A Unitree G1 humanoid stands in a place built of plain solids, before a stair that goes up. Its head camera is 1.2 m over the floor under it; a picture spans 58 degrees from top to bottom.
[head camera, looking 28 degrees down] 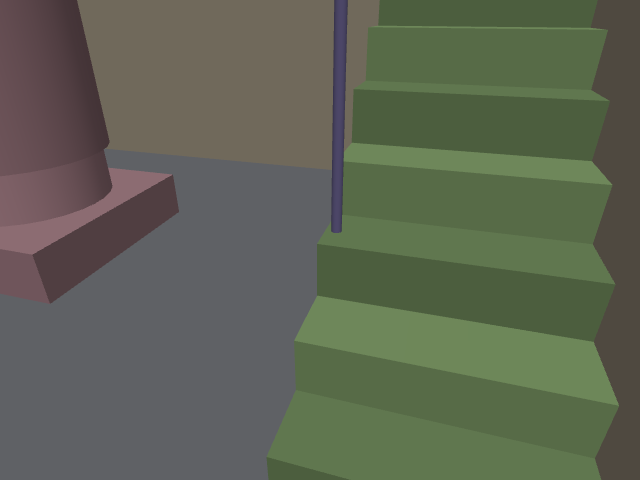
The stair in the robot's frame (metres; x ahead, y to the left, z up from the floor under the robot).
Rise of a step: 0.19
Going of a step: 0.23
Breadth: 0.81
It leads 16 degrees to the right of straight ahead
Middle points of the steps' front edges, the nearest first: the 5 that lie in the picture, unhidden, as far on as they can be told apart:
0.83 -0.31 0.38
1.05 -0.38 0.57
1.27 -0.44 0.76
1.49 -0.51 0.95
1.71 -0.57 1.14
